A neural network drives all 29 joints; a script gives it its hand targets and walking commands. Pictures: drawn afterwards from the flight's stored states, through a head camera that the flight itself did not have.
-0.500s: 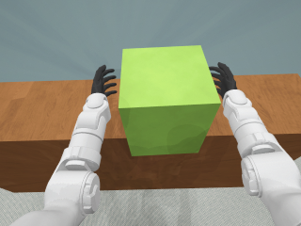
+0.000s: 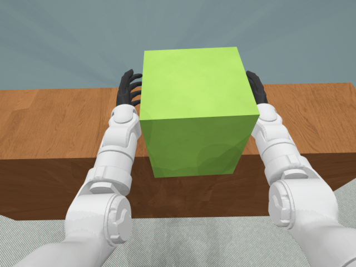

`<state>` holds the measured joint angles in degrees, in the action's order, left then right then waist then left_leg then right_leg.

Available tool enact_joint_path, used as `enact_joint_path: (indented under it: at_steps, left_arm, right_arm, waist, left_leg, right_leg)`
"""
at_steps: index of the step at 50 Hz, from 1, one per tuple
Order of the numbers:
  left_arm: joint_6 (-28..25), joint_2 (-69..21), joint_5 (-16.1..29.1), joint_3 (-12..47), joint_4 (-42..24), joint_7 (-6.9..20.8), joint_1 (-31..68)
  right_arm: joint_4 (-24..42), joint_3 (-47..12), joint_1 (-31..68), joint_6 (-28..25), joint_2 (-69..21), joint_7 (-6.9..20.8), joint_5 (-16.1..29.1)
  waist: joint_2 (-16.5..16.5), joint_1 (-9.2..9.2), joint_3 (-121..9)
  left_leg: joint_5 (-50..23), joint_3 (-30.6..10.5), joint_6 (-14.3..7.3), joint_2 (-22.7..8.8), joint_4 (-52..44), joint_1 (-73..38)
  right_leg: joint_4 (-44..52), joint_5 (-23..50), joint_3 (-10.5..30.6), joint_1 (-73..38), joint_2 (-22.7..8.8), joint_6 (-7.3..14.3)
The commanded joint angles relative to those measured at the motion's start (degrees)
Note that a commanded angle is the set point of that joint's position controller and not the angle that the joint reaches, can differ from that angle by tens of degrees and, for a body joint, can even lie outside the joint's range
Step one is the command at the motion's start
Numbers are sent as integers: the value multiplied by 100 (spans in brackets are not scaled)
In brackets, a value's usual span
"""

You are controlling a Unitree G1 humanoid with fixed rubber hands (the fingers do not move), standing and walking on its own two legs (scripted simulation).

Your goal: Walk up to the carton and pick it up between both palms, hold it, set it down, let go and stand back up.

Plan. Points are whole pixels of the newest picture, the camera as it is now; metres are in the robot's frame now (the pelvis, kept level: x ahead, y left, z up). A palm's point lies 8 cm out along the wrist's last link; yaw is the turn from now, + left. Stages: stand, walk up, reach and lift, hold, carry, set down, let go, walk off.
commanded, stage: reach and lift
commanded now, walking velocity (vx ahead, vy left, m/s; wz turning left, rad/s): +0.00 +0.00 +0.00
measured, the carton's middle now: (192, 117) +0.44 -0.03 +0.05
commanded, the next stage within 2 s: none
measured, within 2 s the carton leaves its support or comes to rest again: leaves its support in 0.76 s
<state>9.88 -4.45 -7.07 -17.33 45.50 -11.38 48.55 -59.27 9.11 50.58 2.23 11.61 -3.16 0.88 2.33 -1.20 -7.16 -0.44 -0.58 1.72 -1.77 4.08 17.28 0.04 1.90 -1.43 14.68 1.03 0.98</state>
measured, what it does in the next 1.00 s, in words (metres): stands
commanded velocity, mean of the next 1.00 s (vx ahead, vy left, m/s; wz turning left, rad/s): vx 0.00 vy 0.00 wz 0.00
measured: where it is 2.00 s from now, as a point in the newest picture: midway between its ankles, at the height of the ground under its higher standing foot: outside the picture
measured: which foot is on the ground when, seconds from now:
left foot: down 0.00-1.00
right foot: down 0.00-1.00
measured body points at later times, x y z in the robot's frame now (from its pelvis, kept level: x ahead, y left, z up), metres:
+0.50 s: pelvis +0.02 +0.00 +0.00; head +0.05 -0.02 +0.45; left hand +0.44 +0.12 +0.11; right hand +0.44 -0.18 +0.09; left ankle +0.01 +0.14 -0.75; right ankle +0.00 -0.11 -0.75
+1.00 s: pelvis +0.01 +0.00 +0.00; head +0.02 -0.02 +0.45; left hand +0.44 +0.12 +0.17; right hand +0.45 -0.18 +0.14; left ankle +0.01 +0.14 -0.75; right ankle +0.00 -0.11 -0.75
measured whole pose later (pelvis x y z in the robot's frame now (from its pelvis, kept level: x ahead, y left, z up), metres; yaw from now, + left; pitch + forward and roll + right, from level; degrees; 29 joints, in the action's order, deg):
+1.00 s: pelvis +0.01 +0.00 +0.00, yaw +0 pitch +7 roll +0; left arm 29.9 -7.4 -14.4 -23.5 26.2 -8.4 46.8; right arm -50.7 9.3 51.5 15.2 8.5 -0.5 -2.7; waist 3.0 1.9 -7.0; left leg -2.4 -0.9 1.7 -2.0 -3.4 5.9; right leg 4.2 2.0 -1.8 4.7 1.3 1.1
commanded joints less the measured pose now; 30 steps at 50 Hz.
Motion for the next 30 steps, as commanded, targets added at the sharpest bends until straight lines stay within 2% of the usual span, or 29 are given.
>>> enact_joint_path:
  at_steps: [1, 6, 9, 13, 19, 23, 30]
  left_arm:
    - [-293, -948, -446, 218, -732, 243, 2294]
    - [-225, -2639, -1193, 285, -764, 1010, 1975]
    - [-167, -2594, -1375, 194, -821, 1210, 1655]
    - [-219, -2486, -1451, 63, -776, 1357, 1575]
    - [-290, -2618, -1396, 259, -850, 1370, 1626]
    - [-195, -2771, -1268, 505, -998, 1294, 1718]
    - [141, -2976, -909, 963, -1397, 1121, 2055]
  right_arm:
    - [981, 174, 2662, -232, -925, 319, -573]
    - [1201, 567, 2654, -126, -2900, 1138, -1668]
    - [1389, 621, 2357, -110, -3100, 1260, -1948]
    - [1418, 509, 2138, -147, -3273, 1243, -2017]
    - [1471, 227, 2008, -205, -3428, 1183, -1877]
    - [1586, 3, 2145, -192, -3417, 1154, -1687]
    - [1820, -510, 2630, -39, -3382, 1145, -1263]
  waist:
    - [-394, 140, -3010]
    - [-175, 326, -3241]
    - [-358, 330, -3098]
    - [-546, 327, -2467]
    - [-348, 289, -2416]
    - [-269, 312, -2640]
    - [-329, 358, -3155]
  left_leg:
    - [-1442, 6, 60, 278, 215, -1319]
    - [-1925, -61, 72, 289, -267, -1655]
    - [-1967, -22, -27, 318, -598, -1532]
    - [-1441, 23, -270, 352, -1049, -950]
    - [-1290, 31, -366, 365, -1211, -729]
    - [-1459, 9, -328, 344, -1095, -1014]
    - [-1846, -52, -255, 287, -790, -1570]
  right_leg:
    - [-100, 1004, 121, -1375, 76, -96]
    - [450, 1353, -15, -1660, 118, -99]
    - [489, 1743, -78, -2030, 152, -213]
    - [302, 2186, -47, -2485, 161, -380]
    - [129, 2479, 20, -2736, 154, -372]
    - [109, 2509, 20, -2634, 169, -333]
    - [19, 2559, 10, -2463, 203, -267]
